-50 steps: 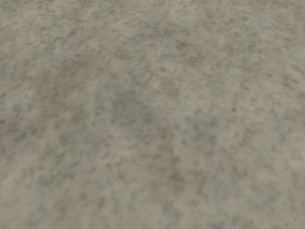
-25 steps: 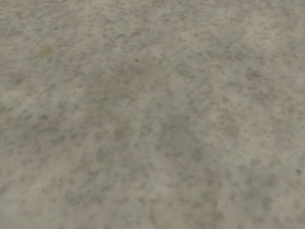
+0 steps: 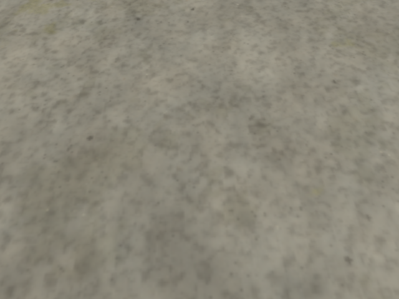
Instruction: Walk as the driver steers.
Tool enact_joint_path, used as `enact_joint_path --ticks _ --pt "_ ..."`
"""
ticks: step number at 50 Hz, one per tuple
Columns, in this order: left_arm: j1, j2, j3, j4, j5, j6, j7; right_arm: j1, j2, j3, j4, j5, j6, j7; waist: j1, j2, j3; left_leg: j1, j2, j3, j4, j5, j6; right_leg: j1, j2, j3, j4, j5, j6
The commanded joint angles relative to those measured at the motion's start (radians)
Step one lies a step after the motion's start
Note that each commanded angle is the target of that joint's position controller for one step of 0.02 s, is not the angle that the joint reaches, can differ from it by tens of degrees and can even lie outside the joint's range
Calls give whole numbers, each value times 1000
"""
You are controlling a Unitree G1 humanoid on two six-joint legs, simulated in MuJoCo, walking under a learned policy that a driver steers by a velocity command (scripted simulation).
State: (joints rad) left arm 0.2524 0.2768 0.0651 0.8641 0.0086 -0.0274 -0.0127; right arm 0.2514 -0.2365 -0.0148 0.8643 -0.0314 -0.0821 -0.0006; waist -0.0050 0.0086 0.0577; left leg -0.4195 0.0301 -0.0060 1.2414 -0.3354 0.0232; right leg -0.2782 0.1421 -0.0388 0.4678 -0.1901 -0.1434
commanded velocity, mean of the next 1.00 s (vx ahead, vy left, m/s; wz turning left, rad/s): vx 0.10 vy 0.00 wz -0.02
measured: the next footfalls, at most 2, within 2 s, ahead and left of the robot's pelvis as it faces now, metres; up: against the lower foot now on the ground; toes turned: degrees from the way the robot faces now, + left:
left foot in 0.34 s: +0.32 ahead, +0.09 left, +0.00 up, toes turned -13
right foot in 0.76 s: +0.19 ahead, -0.08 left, +0.00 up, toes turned -2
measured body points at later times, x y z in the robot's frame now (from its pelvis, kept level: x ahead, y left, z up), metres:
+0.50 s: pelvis +0.18 +0.03 +0.00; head +0.21 +0.05 +0.45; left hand +0.31 +0.29 -0.14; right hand +0.25 -0.24 -0.11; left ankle +0.28 +0.10 -0.73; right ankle +0.08 -0.06 -0.67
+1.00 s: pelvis +0.17 +0.02 +0.01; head +0.20 +0.00 +0.46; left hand +0.26 +0.30 -0.10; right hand +0.28 -0.26 -0.12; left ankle +0.15 +0.14 -0.67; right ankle +0.15 -0.07 -0.73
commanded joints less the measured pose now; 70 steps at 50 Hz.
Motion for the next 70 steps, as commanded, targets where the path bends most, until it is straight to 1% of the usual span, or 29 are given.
enact_joint_path --ticks 1,5,8,12,16,17,18,19,20,21,23,25,29,34,37,38,39,40,41,43,49,56,58,59,60,61,63,66,70 --pt "39 110 22 -41 -9 -30 6 53 -99 -21 -70 -15 27 0 -37 13 -23 -119 47 -18 -65 19 -52 67 -283 288 -206 648 -156" --pt "91 148 31 -35 -10 -26 8 -23 -89 -18 -118 -9 51 -3 -15 -50 -74 -134 12 25 -241 127 -84 92 -202 208 -136 909 -80" --pt "132 143 31 -38 -12 -1 20 -121 -95 -13 -159 1 56 -4 34 -87 -97 -151 -8 22 -368 213 -82 152 -182 233 -94 874 -16" --pt "169 143 33 -43 1 22 38 -192 -111 -5 -183 10 50 -9 77 -93 -97 -175 -30 2 -507 233 -61 266 -215 303 -34 834 -1" --pt "92 147 31 -67 8 17 44 -39 -154 -16 -133 8 26 -22 0 -98 -105 84 -58 -15 -735 237 12 227 -212 346 113 844 41" --pt "61 146 27 -76 -6 7 39 44 -163 -19 -112 1 11 -29 -55 -61 -129 236 -16 -42 -848 435 42 171 -173 331 226 755 64" --pt "86 96 11 -114 -18 -6 34 119 -220 -26 -118 -3 1 -40 -62 93 -252 455 230 -263 -803 915 114 52 -96 259 469 280 93" --pt "252 69 14 -98 -30 8 40 86 -253 -39 -125 21 25 -34 18 269 -369 569 444 -517 -781 1292 309 -96 75 162 691 -500 118" --pt "247 129 18 -50 14 27 47 56 -186 -29 -137 38 39 -24 23 102 -322 455 408 -530 -817 1075 318 -127 20 194 770 -464 113" --pt "173 131 20 -45 23 40 42 -5 -122 -11 -147 35 41 -23 24 28 -208 336 331 -413 -856 851 279 -130 -7 204 769 -391 121" --pt "115 84 3 -46 18 67 30 -84 -59 18 -141 13 48 -22 48 72 -115 176 204 -275 -951 529 190 -62 -56 202 599 -314 144" --pt "139 67 -10 -30 20 86 23 -97 -98 9 -114 6 55 -19 69 155 -97 114 117 -207 -972 427 155 15 -61 104 464 -289 161" --pt "55 75 -18 -38 10 94 44 -16 -191 -36 -91 15 76 -7 18 145 -104 178 133 -316 -985 227 180 -28 -61 66 325 -298 159" --pt "32 66 -25 -47 -4 71 55 -34 -186 -66 -94 12 112 -1 15 147 -98 125 120 -397 -1030 33 160 31 -57 58 186 -241 127" --pt "113 69 -22 -32 0 49 68 -66 -171 -75 -100 26 128 -2 56 118 -91 20 57 -382 -990 -37 76 196 -69 70 -101 -137 78" --pt "122 136 -8 -42 17 42 77 -64 -134 -69 -117 35 127 -1 48 2 -83 -70 -10 -312 -876 -111 20 245 -215 220 -225 -238 38" --pt "52 227 16 -69 24 43 81 -89 -93 -64 -145 49 120 0 39 -233 -36 -195 -181 -100 -609 -142 -14 175 -453 503 -339 -324 -62" --pt "-31 197 12 -86 34 44 78 -72 -155 -79 -124 7 118 -6 15 -158 6 -153 -124 -65 -365 -185 -19 30 -532 473 -318 -142 -124" --pt "-79 123 -8 -107 29 37 78 -27 -167 -90 -98 4 121 -2 -29 -82 -10 -87 -114 -82 -238 -149 -14 -9 -475 386 -275 31 -117" --pt "-127 86 -20 -125 20 27 78 47 -152 -93 -66 -1 135 3 -70 -83 -33 -97 -103 -60 -99 -74 -26 47 -379 212 -213 240 -65" --pt "32 132 0 -95 17 33 68 -82 -112 -69 -128 14 154 36 46 -149 -60 -156 -59 4 -300 -109 -77 310 -395 114 -108 510 -75" --pt "-7 186 28 -99 15 38 37 -78 -112 -63 -171 31 149 38 31 -190 -86 105 -75 99 -638 -76 -13 219 -422 39 15 523 -28" --pt "14 168 26 -87 8 40 35 -24 -139 -68 -161 8 125 23 -16 -69 -114 323 -44 -1 -914 175 22 64 -372 -27 189 296 65" --pt "50 73 0 -119 20 45 28 5 -239 -83 -173 -5 108 12 4 198 -154 495 247 -342 -954 493 77 -166 -272 -99 420 -209 135" --pt "-45 49 -14 -150 9 64 42 55 -268 -88 -158 22 100 6 -57 263 -156 382 383 -415 -908 822 247 -203 -168 -18 506 -449 149" --pt "-51 84 -9 -136 13 75 39 74 -198 -70 -137 27 98 4 -50 128 -144 401 333 -344 -933 649 269 -207 -200 36 559 -416 145" --pt "-36 97 -3 -93 12 66 11 -3 -126 -44 -123 7 106 -4 -15 110 -36 368 223 -258 -1049 133 187 -252 -216 47 512 -284 136" --pt "-2 120 12 -48 21 56 -20 15 -145 -44 -101 2 85 -15 -19 113 18 394 182 -193 -1122 11 144 -290 -178 69 535 -136 127" --pt "-16 93 19 -37 17 41 -27 50 -147 -50 -68 3 42 -16 -18 83 45 449 217 -136 -1160 -9 140 -396 -161 122 543 -62 122"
